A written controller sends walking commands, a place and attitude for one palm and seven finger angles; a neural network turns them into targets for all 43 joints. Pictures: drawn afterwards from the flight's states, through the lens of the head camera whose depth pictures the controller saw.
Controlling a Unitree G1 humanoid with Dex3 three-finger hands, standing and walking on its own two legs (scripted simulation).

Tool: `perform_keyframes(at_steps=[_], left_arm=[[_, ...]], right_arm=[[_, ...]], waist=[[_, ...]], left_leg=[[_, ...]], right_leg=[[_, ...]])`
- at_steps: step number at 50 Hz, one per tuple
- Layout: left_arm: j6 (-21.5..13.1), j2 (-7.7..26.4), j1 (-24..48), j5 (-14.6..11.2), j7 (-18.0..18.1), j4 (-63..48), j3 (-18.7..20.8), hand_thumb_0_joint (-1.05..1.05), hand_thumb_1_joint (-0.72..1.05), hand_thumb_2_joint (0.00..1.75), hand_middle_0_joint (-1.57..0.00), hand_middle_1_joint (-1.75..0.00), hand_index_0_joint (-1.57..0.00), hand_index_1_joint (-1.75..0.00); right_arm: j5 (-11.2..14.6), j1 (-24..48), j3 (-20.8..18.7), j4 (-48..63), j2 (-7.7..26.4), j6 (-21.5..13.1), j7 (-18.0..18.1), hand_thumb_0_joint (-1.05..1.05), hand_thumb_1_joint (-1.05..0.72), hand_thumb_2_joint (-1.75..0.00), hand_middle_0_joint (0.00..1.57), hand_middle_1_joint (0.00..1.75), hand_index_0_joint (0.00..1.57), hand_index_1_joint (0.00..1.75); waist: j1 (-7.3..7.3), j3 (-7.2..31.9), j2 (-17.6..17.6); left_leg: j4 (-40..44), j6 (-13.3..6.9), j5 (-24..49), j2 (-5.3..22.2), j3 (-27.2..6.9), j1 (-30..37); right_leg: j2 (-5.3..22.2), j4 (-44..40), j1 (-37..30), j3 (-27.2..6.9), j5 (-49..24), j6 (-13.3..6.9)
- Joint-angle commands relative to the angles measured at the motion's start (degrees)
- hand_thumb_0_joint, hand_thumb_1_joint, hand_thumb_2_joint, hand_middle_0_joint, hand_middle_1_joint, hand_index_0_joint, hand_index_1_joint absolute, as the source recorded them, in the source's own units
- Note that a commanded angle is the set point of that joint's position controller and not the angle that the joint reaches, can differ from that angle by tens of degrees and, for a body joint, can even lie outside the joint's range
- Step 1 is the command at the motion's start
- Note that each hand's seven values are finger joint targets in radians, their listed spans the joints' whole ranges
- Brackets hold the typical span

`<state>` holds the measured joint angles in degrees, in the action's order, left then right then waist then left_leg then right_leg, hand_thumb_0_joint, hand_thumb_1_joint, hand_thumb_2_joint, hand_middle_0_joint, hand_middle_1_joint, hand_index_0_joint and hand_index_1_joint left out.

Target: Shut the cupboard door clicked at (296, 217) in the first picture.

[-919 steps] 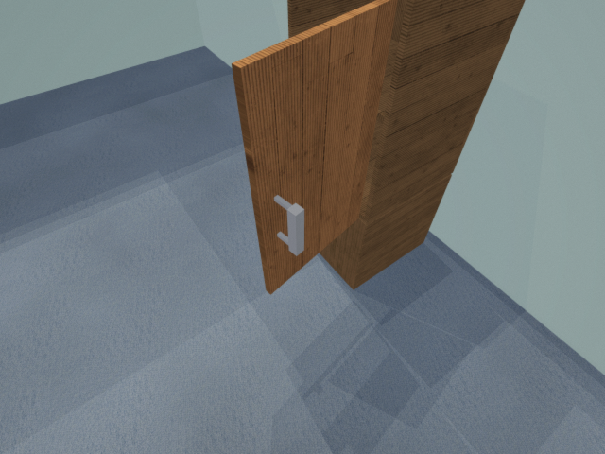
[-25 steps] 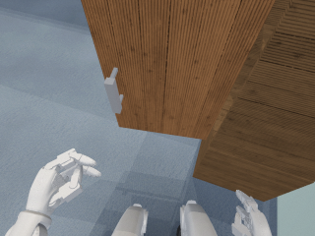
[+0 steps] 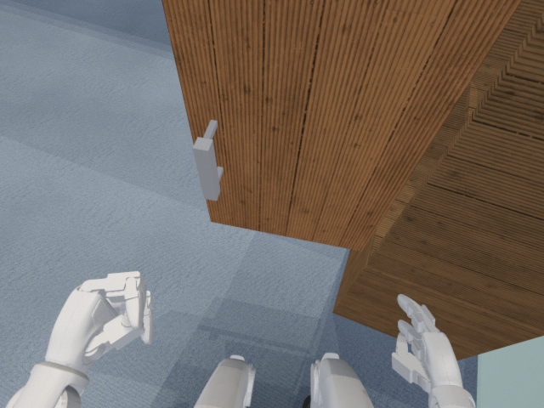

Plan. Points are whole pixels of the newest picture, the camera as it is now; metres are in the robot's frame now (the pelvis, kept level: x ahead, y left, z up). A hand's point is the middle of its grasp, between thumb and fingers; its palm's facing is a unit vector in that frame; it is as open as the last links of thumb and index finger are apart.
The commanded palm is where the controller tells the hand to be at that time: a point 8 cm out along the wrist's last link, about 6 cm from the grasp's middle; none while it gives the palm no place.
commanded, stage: raise the hand and make a fist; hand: left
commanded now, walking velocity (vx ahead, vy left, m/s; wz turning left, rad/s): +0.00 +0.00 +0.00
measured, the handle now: (212, 161) +0.48 +0.14 +0.05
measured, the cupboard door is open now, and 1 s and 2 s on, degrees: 100 100 100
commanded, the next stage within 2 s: bring the fist close to the handle in 0.58 s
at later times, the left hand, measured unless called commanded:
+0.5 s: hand (149, 314) +0.22 +0.17 +0.05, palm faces -0.14 -0.99 -0.03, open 3.1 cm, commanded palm +0.20 +0.23 +0.06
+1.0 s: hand (176, 285) +0.26 +0.15 +0.05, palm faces -0.18 -0.98 -0.02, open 3.1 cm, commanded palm +0.26 +0.20 +0.05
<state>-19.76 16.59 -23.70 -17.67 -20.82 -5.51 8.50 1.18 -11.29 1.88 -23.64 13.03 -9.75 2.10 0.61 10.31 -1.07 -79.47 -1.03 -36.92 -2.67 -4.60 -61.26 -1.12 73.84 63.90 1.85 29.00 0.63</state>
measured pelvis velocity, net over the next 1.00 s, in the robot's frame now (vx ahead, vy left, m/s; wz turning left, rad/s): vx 0.00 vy -0.01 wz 0.00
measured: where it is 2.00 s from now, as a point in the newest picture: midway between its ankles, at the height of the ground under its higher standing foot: outside the picture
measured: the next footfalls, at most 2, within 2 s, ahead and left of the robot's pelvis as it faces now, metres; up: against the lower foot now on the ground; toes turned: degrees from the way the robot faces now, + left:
none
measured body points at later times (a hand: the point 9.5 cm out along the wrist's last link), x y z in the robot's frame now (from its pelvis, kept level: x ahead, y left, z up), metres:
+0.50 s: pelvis +0.00 -0.01 +0.00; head +0.09 +0.00 +0.44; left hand +0.23 +0.23 +0.06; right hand +0.19 -0.25 -0.07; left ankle +0.01 +0.10 -0.61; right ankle +0.06 -0.13 -0.61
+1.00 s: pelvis +0.00 -0.01 +0.00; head +0.09 +0.00 +0.44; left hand +0.27 +0.21 +0.05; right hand +0.19 -0.24 -0.07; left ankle +0.01 +0.10 -0.61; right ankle +0.06 -0.13 -0.61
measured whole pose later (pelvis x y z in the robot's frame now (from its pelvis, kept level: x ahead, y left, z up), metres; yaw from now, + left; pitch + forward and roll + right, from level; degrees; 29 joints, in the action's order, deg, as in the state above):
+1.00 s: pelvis +0.00 -0.01 +0.00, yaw +0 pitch +20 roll -3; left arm -18.0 15.5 -11.8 -15.4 -17.9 0.6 5.6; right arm 1.6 -12.9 1.6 -25.7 14.0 -7.8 2.8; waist -1.2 10.3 -1.7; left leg -78.9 -0.5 -36.5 -2.5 -4.3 -62.1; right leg -1.2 74.1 65.2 1.6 28.9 0.1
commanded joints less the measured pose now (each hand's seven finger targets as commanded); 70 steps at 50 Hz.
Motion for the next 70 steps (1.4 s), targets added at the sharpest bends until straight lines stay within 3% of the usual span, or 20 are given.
perform_keyframes(at_steps=[1, 11, 16, 19, 34, 36, 37, 38, 39, 45, 46, 53, 56, 59, 61, 63, 70], left_arm=[[-3.85, 7.54, 2.60, -1.52, -0.84, -12.53, 5.62, 0.00, 0.90, 0.90, -1.30, -1.50, -1.30, -1.50], [-3.12, 7.35, 1.55, -2.63, -1.28, -9.77, 6.65, 0.00, 0.90, 0.90, -1.30, -1.50, -1.30, -1.50], [-3.89, 7.92, 1.25, -2.52, -0.75, -11.02, 6.90, 0.00, 0.90, 0.90, -1.30, -1.50, -1.30, -1.50], [-4.30, 7.15, 1.00, -2.41, -0.45, -10.77, 6.38, 0.00, 0.90, 0.90, -1.30, -1.50, -1.30, -1.50], [-4.93, 6.72, 2.07, -2.14, -0.70, -9.70, 5.46, 0.00, 0.90, 0.90, -1.30, -1.50, -1.30, -1.50], [-5.05, 6.23, 7.54, -1.81, -0.43, -10.22, 3.34, 0.00, 0.90, 0.90, -1.30, -1.50, -1.30, -1.50], [-5.17, 6.96, 9.18, -1.25, -0.09, -10.27, 3.76, 0.00, 0.90, 0.90, -1.30, -1.50, -1.30, -1.50], [-5.01, 5.16, 9.67, -1.08, 0.06, -9.48, 2.02, 0.00, 0.90, 0.90, -1.30, -1.50, -1.30, -1.50], [-4.82, 5.71, 10.92, -0.88, 0.43, -8.10, 2.50, 0.00, 0.90, 0.90, -1.30, -1.50, -1.30, -1.50], [-2.84, 5.11, 14.31, 0.71, 2.09, -7.18, 1.20, 0.00, 0.90, 0.90, -1.30, -1.50, -1.30, -1.50], [-2.35, 6.40, 15.10, 0.84, 2.58, -6.52, 2.23, 0.00, 0.90, 0.90, -1.30, -1.50, -1.30, -1.50], [-1.61, 3.92, 21.55, 2.95, 5.88, -2.62, 0.04, 0.00, 0.90, 0.90, -1.30, -1.50, -1.30, -1.50], [-1.87, 3.89, 23.32, 3.36, 6.75, 0.74, 0.10, 0.00, 0.90, 0.90, -1.30, -1.50, -1.30, -1.50], [-2.82, 2.75, 27.48, 4.42, 7.13, 1.29, -1.60, 0.00, 0.90, 0.90, -1.30, -1.50, -1.30, -1.50], [-3.12, 2.94, 30.99, 4.69, 7.64, 2.60, -1.81, 0.00, 0.90, 0.90, -1.30, -1.50, -1.30, -1.50], [-3.61, 2.49, 31.39, 5.03, 8.14, 3.59, -1.72, 0.00, 0.90, 0.90, -1.30, -1.50, -1.30, -1.50], [-4.26, 1.63, 39.15, 6.20, 9.76, 9.48, -2.14, 0.00, 0.90, 0.90, -1.30, -1.50, -1.30, -1.50]], right_arm=[[0.16, 0.21, -4.36, 7.65, 8.78, -2.81, 1.06, 0.00, -0.90, -0.90, 0.20, 0.30, 0.20, 0.30], [0.51, 0.17, -4.49, 7.42, 8.58, -2.72, 1.26, 0.00, -0.90, -0.90, 0.20, 0.30, 0.20, 0.30], [0.52, 0.15, -4.69, 7.41, 8.58, -2.88, 1.27, 0.00, -0.90, -0.90, 0.20, 0.30, 0.20, 0.30], [0.69, 0.02, -4.77, 7.45, 8.47, -2.76, 1.24, 0.00, -0.90, -0.90, 0.20, 0.30, 0.20, 0.30], [0.88, 0.32, -4.47, 7.81, 8.47, -2.05, 1.53, 0.00, -0.90, -0.90, 0.20, 0.30, 0.20, 0.30], [0.53, 0.14, -4.03, 7.37, 8.82, -2.25, 1.79, 0.00, -0.90, -0.90, 0.20, 0.30, 0.20, 0.30], [0.56, -0.16, -4.13, 6.94, 9.07, -2.25, 1.90, 0.00, -0.90, -0.90, 0.20, 0.30, 0.20, 0.30], [0.47, -0.24, -3.97, 6.95, 8.92, -2.37, 1.87, 0.00, -0.90, -0.90, 0.20, 0.30, 0.20, 0.30], [0.50, -0.56, -3.96, 6.60, 9.09, -2.42, 1.94, 0.00, -0.90, -0.90, 0.20, 0.30, 0.20, 0.30], [0.50, -0.55, -3.83, 6.65, 8.99, -1.67, 1.53, 0.00, -0.90, -0.90, 0.20, 0.30, 0.20, 0.30], [0.46, -0.90, -3.81, 6.47, 9.24, -1.28, 1.55, 0.00, -0.90, -0.90, 0.20, 0.30, 0.20, 0.30], [0.22, -1.09, -3.74, 5.69, 8.70, 0.05, 0.89, 0.00, -0.90, -0.90, 0.20, 0.30, 0.20, 0.30], [-0.04, -1.78, -3.69, 5.20, 8.88, 0.61, 0.75, 0.00, -0.90, -0.90, 0.20, 0.30, 0.20, 0.30], [0.01, -1.64, -3.88, 4.71, 8.72, 0.96, 0.53, 0.00, -0.90, -0.90, 0.20, 0.30, 0.20, 0.30], [-0.12, -2.04, -3.87, 4.09, 9.00, 1.29, 0.60, 0.00, -0.90, -0.90, 0.20, 0.30, 0.20, 0.30], [-0.21, -2.01, -4.06, 3.85, 8.79, 1.57, 0.43, 0.00, -0.90, -0.90, 0.20, 0.30, 0.20, 0.30], [-0.43, -2.15, -4.05, 2.40, 8.59, 2.98, 0.06, 0.00, -0.90, -0.90, 0.20, 0.30, 0.20, 0.30]], waist=[[-0.31, 14.56, -4.02], [-0.34, 14.54, -0.80], [-0.17, 15.43, -2.30], [-0.49, 15.20, -0.62], [-0.88, 13.05, -1.07], [-2.32, 12.06, -1.59], [-2.24, 12.98, -2.19], [-2.55, 12.63, -2.47], [-2.73, 12.49, -0.76], [-1.53, 15.90, -3.28], [-1.48, 16.28, -2.32], [-2.15, 17.17, -1.97], [-2.52, 16.39, 0.66], [-2.79, 17.23, -1.88], [-3.37, 16.85, -1.10], [-2.96, 18.82, -0.66], [-3.49, 19.19, -0.28]], left_leg=[[13.51, 0.98, 17.94, 1.22, 0.61, 6.50], [13.12, 0.48, 17.41, 1.15, 1.04, 3.92], [12.90, 0.36, 17.60, 1.14, 1.36, 4.09], [13.20, 0.32, 16.05, 1.10, 1.49, 3.51], [13.38, -0.02, 12.72, 1.11, 1.80, 3.05], [12.67, -0.32, 12.25, 1.21, 1.36, 3.04], [12.80, -0.18, 12.62, 1.33, 1.20, 3.82], [12.98, -0.16, 11.98, 1.21, 1.18, 4.05], [13.02, -0.17, 11.33, 1.28, 0.99, 3.48], [14.77, 0.17, 13.88, 1.07, 1.05, 5.81], [14.76, 0.22, 15.15, 1.22, 0.81, 5.86], [15.64, 0.40, 15.74, 1.29, 1.13, 6.79], [15.72, 0.20, 16.43, 1.32, 1.08, 5.80], [16.04, 0.39, 17.05, 1.43, 1.30, 7.46], [16.07, 0.38, 17.33, 1.48, 0.90, 7.80], [16.15, 0.32, 17.92, 1.54, 1.28, 8.52], [16.01, 0.11, 18.71, 1.42, 2.07, 8.17]], right_leg=[[-0.82, -7.83, -14.14, 1.10, -7.89, -3.12], [-0.61, -8.71, -16.23, 0.29, -7.60, -2.81], [-0.42, -8.81, -16.40, -0.30, -7.78, -2.76], [-0.13, -9.38, -16.68, -0.44, -6.14, -2.42], [-0.01, -10.77, -15.32, -1.01, -2.07, -2.40], [-0.27, -10.23, -13.52, -0.73, -2.08, -2.50], [-0.23, -9.76, -12.91, -0.40, -2.74, -2.49], [-0.20, -9.83, -12.28, -0.16, -2.39, -2.40], [-0.18, -9.99, -12.20, -0.10, -1.77, -2.29], [0.07, -9.63, -14.22, 0.43, -4.82, -2.56], [-0.15, -9.37, -14.99, 0.58, -5.87, -2.77], [0.29, -9.95, -15.42, 0.51, -7.33, -2.46], [0.23, -10.14, -16.63, 0.50, -8.35, -2.54], [0.58, -10.19, -15.68, 0.35, -9.10, -2.50], [0.44, -10.11, -15.46, 0.55, -9.33, -2.68], [0.68, -10.16, -16.34, 0.31, -10.14, -2.51], [0.91, -10.53, -17.58, -0.39, -12.30, -2.31]])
